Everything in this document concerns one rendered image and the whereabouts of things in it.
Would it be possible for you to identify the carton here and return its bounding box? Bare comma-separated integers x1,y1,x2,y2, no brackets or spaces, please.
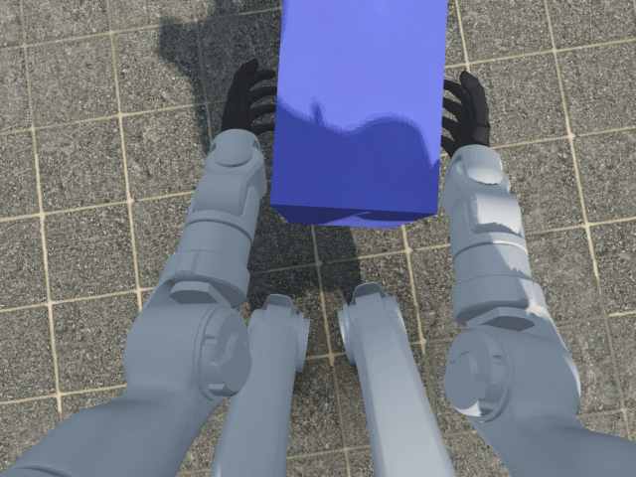
270,0,447,230

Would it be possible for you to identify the left robot shin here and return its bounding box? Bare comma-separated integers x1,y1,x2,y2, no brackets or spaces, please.
247,294,297,333

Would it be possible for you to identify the left robot upper arm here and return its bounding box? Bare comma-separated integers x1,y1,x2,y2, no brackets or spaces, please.
0,303,252,477

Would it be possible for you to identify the left robot hand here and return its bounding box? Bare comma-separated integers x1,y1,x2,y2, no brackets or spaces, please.
221,59,277,136

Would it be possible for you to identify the right robot upper arm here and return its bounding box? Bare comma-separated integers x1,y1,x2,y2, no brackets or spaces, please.
442,325,636,477

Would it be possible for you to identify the left robot thigh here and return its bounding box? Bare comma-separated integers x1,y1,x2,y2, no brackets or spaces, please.
209,304,310,477

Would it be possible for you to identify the right robot hand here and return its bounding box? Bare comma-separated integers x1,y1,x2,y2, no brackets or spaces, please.
440,71,491,160

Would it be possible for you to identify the robot left forearm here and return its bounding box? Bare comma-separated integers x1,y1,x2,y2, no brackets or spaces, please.
123,129,267,374

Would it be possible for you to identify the robot right forearm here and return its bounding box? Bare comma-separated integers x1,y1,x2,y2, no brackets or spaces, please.
439,144,580,381

